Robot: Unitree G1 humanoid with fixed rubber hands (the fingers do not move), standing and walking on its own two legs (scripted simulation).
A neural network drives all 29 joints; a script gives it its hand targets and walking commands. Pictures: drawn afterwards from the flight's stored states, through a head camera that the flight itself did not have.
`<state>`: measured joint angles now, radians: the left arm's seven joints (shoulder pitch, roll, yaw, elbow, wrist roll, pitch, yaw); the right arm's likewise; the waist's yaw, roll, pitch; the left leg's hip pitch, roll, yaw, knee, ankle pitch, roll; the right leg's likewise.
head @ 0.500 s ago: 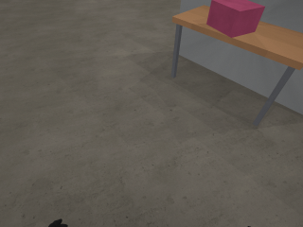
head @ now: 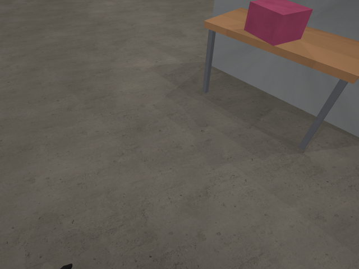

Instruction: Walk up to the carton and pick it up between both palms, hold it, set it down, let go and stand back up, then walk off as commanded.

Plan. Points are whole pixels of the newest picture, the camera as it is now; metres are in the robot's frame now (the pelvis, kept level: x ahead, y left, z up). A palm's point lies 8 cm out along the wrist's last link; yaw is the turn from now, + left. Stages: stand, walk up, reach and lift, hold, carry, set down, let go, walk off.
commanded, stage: stand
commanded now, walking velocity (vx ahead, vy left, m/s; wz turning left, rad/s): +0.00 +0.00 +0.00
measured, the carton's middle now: (275, 20) +1.57 -0.61 -0.03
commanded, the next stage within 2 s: walk up in 1.04 s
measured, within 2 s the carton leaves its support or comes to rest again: neither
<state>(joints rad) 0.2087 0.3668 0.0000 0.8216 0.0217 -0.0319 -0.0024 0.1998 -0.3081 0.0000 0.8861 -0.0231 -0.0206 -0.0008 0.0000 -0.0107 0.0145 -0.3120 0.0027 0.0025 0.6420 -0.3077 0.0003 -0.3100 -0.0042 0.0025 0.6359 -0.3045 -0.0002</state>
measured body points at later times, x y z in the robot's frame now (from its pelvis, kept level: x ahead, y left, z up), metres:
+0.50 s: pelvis +0.00 +0.00 +0.00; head +0.00 +0.01 +0.45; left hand +0.11 +0.30 -0.11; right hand +0.10 -0.28 -0.12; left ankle +0.02 +0.12 -0.72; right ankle +0.02 -0.12 -0.72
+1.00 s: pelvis +0.00 +0.00 +0.01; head +0.01 +0.01 +0.46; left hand +0.11 +0.30 -0.11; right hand +0.09 -0.28 -0.11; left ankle +0.02 +0.12 -0.72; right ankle +0.02 -0.12 -0.72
